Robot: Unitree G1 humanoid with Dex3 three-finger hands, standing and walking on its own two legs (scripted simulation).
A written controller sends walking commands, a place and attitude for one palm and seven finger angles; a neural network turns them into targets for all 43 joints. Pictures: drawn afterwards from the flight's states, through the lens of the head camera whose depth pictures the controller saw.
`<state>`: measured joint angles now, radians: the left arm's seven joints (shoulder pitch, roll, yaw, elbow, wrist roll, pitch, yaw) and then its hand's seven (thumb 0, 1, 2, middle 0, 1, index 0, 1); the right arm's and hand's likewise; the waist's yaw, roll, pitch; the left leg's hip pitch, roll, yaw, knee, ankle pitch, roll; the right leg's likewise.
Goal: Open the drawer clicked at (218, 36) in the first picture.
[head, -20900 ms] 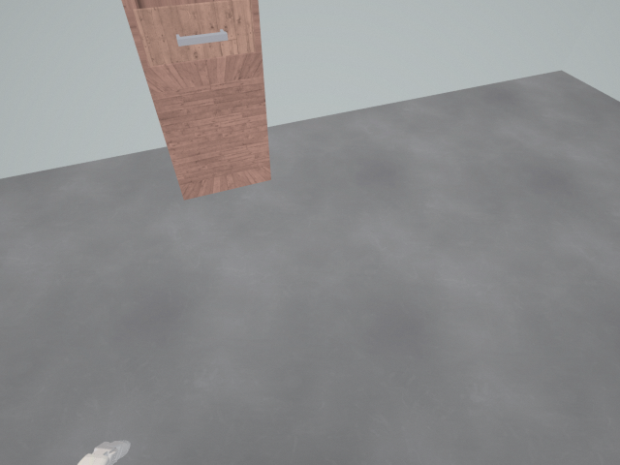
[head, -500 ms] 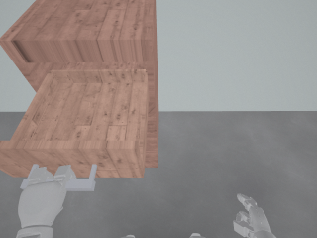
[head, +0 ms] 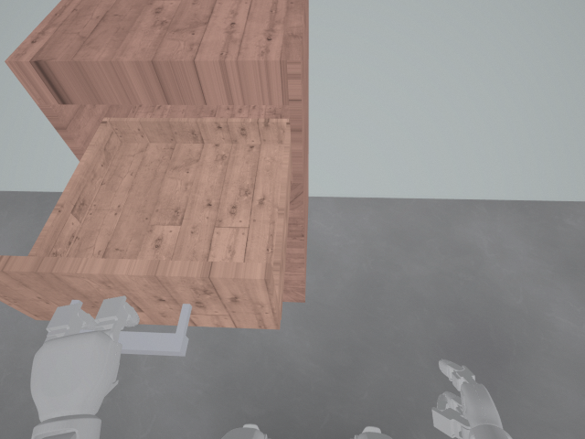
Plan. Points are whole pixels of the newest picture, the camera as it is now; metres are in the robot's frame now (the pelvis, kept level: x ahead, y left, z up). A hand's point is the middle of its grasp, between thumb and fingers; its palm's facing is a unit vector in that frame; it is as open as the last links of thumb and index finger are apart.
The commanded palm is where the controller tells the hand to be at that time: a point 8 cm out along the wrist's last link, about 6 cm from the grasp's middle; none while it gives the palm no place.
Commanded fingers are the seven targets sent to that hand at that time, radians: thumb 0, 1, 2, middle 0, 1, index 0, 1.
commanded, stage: open the thumb to release the handle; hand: left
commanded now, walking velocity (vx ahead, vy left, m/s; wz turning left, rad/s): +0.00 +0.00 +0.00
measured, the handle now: (124, 325) +0.24 +0.25 +0.02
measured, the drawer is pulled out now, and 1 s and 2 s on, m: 0.30 0.30 0.30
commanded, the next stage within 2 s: lift the hand off the handle in 0.30 s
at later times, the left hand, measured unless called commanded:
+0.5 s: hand (110, 375) +0.19 +0.26 +0.00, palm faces +0.01 -0.07 -1.00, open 13.6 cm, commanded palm +0.17 +0.25 +0.05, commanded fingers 0.00 -0.50 0.30 -0.30 -1.20 -0.30 -1.20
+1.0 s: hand (102, 356) +0.20 +0.25 +0.04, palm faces +0.04 -0.04 -1.00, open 13.5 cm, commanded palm +0.18 +0.25 +0.09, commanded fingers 0.00 -0.50 0.30 -0.30 -1.20 -0.30 -1.20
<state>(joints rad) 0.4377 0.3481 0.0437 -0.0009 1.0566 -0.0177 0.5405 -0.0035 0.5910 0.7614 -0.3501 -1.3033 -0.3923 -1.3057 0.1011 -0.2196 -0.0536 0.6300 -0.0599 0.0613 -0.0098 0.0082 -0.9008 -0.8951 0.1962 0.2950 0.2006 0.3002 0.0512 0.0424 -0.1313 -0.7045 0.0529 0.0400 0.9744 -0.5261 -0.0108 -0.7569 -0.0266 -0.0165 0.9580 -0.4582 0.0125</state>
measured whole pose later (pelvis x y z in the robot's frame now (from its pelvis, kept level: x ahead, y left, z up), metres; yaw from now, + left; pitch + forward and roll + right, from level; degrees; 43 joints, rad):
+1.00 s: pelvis -0.02 -0.01 +0.02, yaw +1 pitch +8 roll +1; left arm 0.27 0.39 -0.01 0.08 1.02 0.01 0.42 0.00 -0.49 0.30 -0.32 -1.20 -0.38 -1.23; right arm 0.12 -0.23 -0.03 0.66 -0.03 0.04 -0.07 0.01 -0.90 -0.90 0.20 0.30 0.20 0.30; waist 0.05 0.05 -0.08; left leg -0.53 0.04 0.03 0.81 -0.41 -0.02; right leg -0.59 -0.03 -0.03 0.82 -0.37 0.00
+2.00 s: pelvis -0.02 +0.00 +0.06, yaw +2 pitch -2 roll +0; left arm 0.21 0.51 0.04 -0.26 0.89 0.05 0.06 0.00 -0.50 0.30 -0.32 -1.20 -0.32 -1.20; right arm 0.07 -0.24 0.02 0.65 0.00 0.07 -0.04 0.01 -0.90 -0.90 0.20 0.29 0.20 0.30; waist 0.11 0.10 0.02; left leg -0.15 0.02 0.03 0.44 -0.26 -0.01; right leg -0.20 -0.04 -0.04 0.45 -0.22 0.01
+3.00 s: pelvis +0.00 -0.01 +0.06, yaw +2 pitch -5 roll -1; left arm 0.44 0.29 0.24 -0.45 -0.01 -0.11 0.13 -0.01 -0.26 0.41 -0.30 -1.04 -0.30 -1.04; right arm 0.19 -0.20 0.04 0.64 -0.02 -0.16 -0.10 0.01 -0.90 -0.90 0.20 0.30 0.20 0.30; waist 0.06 0.05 0.06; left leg -0.04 0.05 0.01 0.39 -0.26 -0.03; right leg -0.08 -0.01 -0.06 0.38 -0.22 0.00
